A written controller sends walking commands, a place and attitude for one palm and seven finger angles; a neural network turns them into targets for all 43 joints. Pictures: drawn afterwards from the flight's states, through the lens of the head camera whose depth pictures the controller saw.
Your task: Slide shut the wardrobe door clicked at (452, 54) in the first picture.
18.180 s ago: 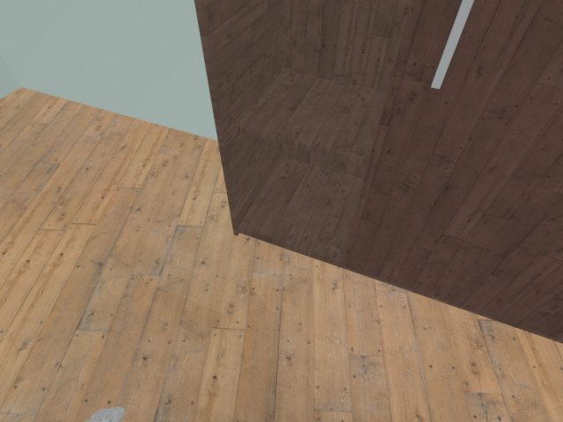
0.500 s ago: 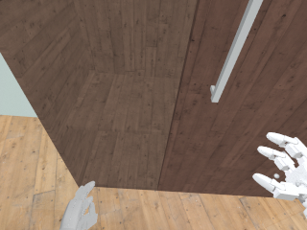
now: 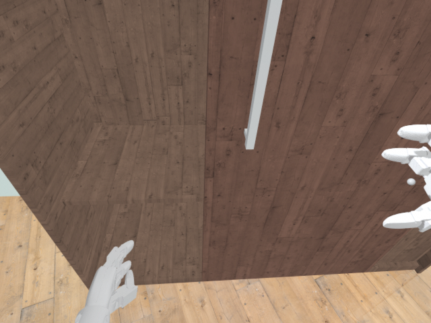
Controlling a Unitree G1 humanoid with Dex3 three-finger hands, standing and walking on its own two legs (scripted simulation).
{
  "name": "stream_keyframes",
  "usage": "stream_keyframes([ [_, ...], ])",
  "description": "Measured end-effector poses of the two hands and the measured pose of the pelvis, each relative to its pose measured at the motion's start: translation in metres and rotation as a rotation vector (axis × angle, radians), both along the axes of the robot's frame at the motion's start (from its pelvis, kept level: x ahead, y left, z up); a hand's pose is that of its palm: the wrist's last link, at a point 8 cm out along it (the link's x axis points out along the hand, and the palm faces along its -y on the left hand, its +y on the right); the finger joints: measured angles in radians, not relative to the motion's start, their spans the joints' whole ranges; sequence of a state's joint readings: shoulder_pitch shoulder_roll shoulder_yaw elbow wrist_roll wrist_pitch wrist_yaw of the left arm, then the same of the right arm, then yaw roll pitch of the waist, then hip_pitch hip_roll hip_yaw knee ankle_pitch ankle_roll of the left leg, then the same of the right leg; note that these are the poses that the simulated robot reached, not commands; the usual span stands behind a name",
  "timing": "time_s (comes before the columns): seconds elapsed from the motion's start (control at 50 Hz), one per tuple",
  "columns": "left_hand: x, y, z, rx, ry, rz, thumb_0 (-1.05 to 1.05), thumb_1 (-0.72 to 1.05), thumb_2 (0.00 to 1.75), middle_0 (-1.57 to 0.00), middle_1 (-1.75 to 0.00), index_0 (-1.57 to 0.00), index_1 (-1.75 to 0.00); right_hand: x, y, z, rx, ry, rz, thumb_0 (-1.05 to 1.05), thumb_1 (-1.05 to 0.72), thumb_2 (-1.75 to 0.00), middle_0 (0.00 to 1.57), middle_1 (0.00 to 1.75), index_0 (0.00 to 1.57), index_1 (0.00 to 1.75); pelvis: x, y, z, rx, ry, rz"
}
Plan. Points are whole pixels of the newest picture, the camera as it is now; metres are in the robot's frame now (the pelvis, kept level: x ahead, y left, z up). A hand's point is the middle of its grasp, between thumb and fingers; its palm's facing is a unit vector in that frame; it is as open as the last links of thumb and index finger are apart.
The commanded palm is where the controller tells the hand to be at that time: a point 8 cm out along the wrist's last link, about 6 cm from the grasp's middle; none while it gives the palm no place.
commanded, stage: raise the hand with hooked fingers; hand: right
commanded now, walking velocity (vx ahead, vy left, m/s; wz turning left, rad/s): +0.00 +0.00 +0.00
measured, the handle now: (258, 76) +0.48 -0.08 +0.27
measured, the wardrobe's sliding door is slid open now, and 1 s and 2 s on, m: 0.48 0.48 0.48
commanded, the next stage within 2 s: move the hooked fingers beside the handle in 0.78 s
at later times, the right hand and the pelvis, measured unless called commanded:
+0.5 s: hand (406, 162) +0.28 -0.27 +0.23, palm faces -0.03 +0.99 -0.16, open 14.0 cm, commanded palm +0.23 -0.32 +0.27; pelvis +0.00 +0.00 +0.00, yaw +0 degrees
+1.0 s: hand (418, 141) +0.26 -0.24 +0.29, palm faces +0.04 +0.98 -0.18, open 13.9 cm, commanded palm +0.24 -0.29 +0.26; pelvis +0.01 +0.03 +0.00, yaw +0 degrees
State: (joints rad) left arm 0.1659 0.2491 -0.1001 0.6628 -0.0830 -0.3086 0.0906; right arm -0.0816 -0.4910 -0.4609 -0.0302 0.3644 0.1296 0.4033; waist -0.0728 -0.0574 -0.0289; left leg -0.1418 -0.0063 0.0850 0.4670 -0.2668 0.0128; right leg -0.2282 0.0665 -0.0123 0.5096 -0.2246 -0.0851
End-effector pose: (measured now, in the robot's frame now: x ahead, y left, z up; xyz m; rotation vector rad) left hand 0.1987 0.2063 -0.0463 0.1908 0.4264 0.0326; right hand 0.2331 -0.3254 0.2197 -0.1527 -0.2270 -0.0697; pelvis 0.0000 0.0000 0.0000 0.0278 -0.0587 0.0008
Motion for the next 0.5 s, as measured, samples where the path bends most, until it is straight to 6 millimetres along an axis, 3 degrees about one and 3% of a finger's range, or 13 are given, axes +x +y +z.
stream_keyframes([
  [0.12,-0.001,-0.016,-0.006,-0.016,0.048,-0.041,0.01,0.91,0.90,-0.21,-0.30,-0.20,-0.30,0.007,-0.001,-0.006,0.003,0.137,0.028,-0.01,0.48,-0.32,0.30,1.19,0.29,1.19,-0.006,-0.006,0.001,-0.001,-0.001,-0.008],
  [0.22,-0.003,-0.019,-0.006,-0.002,0.069,-0.053,0.01,0.90,0.90,-0.21,-0.30,-0.20,-0.30,0.001,0.000,0.040,-0.063,-0.011,0.044,-0.01,0.49,-0.31,0.30,1.20,0.30,1.20,-0.002,-0.006,0.003,-0.002,-0.012,-0.007],
  [0.32,-0.004,-0.010,-0.009,0.004,0.098,-0.044,0.01,0.90,0.90,-0.21,-0.30,-0.20,-0.30,0.004,-0.029,0.078,-0.047,-0.064,-0.039,-0.01,0.50,-0.31,0.31,1.20,0.30,1.20,-0.002,-0.003,0.004,-0.003,-0.012,-0.013],
  [0.4,-0.006,0.003,-0.014,0.001,0.122,-0.024,0.01,0.90,0.90,-0.21,-0.30,-0.20,-0.30,0.020,-0.033,0.062,-0.019,0.064,-0.050,-0.01,0.50,-0.30,0.30,1.20,0.30,1.20,-0.006,-0.002,0.003,-0.004,0.005,-0.016],
  [0.5,-0.009,0.017,-0.014,0.004,0.130,0.006,0.01,0.91,0.90,-0.20,-0.30,-0.20,-0.30,0.027,0.004,0.023,-0.009,0.185,0.084,-0.01,0.50,-0.30,0.29,1.20,0.29,1.20,-0.005,-0.001,0.003,-0.006,0.011,-0.006],
])
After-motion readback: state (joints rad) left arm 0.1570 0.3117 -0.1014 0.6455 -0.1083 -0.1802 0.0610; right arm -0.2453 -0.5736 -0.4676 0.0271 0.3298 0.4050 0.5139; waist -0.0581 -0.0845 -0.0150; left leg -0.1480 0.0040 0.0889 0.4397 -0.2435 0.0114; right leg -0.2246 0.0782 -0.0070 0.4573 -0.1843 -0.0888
